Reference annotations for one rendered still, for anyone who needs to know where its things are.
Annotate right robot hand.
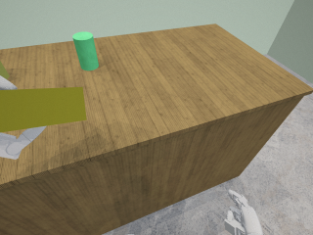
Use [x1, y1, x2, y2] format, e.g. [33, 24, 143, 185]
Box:
[224, 190, 263, 235]

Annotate table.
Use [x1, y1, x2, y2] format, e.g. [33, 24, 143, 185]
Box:
[0, 23, 313, 235]

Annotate sponge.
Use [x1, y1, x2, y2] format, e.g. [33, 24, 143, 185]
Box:
[0, 87, 87, 133]

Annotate left robot hand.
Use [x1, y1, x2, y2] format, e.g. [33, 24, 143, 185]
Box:
[0, 75, 47, 160]

